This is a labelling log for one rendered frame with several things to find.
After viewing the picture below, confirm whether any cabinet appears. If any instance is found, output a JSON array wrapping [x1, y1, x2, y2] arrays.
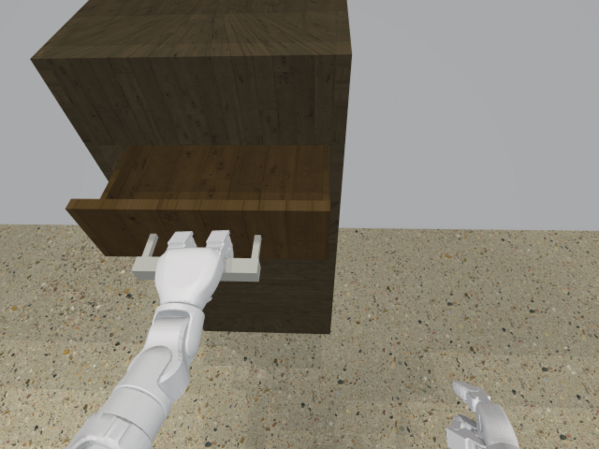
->
[[30, 0, 352, 334]]

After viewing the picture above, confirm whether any right robot hand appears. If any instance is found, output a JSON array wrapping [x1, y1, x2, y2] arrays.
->
[[446, 381, 519, 449]]

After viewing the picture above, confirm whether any handle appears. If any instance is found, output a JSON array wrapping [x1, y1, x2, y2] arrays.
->
[[131, 234, 262, 282]]

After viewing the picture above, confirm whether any drawer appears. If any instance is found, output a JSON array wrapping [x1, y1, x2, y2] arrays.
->
[[66, 145, 330, 260]]

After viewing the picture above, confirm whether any robot left forearm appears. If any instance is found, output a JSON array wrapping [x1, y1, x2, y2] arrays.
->
[[66, 301, 205, 449]]

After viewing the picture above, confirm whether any left robot hand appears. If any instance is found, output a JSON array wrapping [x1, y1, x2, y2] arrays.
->
[[154, 230, 234, 310]]

